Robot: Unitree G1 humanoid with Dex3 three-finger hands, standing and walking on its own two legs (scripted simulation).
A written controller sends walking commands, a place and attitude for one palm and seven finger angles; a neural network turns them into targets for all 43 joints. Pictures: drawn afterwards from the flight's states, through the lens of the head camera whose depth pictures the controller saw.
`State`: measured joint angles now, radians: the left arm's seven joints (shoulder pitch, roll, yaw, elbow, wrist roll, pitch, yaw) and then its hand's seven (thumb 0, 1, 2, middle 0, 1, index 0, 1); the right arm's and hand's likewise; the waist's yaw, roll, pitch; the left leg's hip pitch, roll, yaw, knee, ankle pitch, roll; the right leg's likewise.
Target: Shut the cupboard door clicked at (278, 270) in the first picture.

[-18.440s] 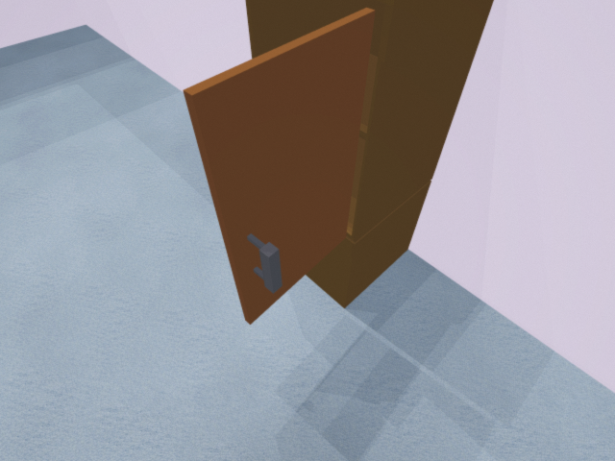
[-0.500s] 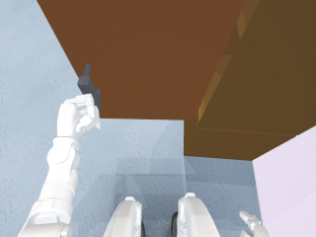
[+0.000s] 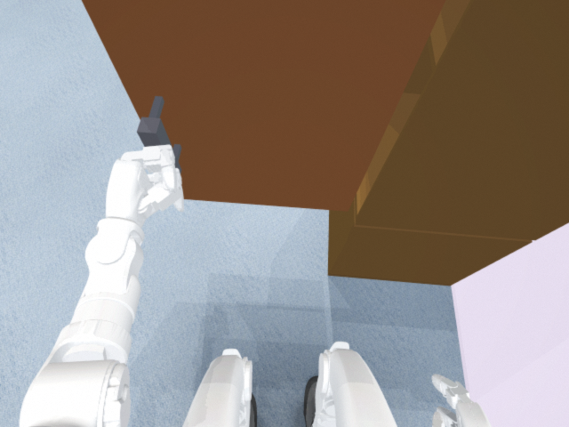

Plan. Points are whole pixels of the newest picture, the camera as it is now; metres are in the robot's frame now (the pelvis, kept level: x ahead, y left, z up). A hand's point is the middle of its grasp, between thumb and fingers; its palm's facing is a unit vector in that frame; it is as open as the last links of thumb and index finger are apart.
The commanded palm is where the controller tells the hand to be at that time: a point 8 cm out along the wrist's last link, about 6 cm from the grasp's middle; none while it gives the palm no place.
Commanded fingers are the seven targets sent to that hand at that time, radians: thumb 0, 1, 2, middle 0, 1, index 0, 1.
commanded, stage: push the door shut along its arc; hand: left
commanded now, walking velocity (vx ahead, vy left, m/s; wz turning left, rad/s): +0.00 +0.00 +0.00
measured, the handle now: (165, 141) +0.51 +0.18 +0.03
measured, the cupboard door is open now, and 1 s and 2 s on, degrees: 91 69 62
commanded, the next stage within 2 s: pull the fist back off the door in 1.60 s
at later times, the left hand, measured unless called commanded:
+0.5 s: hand (183, 154) +0.48 +0.15 +0.03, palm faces -0.20 -0.98 -0.06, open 3.1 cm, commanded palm +0.49 +0.18 +0.03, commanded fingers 0.00 0.90 0.90 -1.30 -1.50 -1.30 -1.50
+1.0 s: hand (205, 122) +0.54 +0.13 +0.03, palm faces -0.33 -0.94 -0.05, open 3.1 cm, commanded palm +0.56 +0.13 +0.03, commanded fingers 0.00 0.90 0.90 -1.30 -1.50 -1.30 -1.50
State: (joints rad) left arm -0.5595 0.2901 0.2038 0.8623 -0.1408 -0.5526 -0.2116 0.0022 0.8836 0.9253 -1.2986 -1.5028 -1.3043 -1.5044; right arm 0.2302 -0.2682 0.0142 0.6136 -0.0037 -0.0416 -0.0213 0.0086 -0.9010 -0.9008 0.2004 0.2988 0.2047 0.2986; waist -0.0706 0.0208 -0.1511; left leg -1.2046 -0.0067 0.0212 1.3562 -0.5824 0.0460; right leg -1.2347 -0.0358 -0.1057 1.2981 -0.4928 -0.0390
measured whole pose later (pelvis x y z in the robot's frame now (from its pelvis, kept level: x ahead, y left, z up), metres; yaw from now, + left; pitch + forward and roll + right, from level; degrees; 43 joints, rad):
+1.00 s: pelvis -0.01 +0.02 -0.02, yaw -2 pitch +31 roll -6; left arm -1.11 0.52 0.20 1.21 -0.08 -0.37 -0.38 0.01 0.90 0.90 -1.30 -1.50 -1.30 -1.50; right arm 0.34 -0.27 0.05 0.66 -0.02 -0.02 0.00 0.01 -0.90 -0.90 0.20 0.30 0.21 0.30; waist -0.22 0.04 -0.14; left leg -1.41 0.01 -0.01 1.46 -0.60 0.07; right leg -1.41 -0.02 -0.14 1.34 -0.48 -0.02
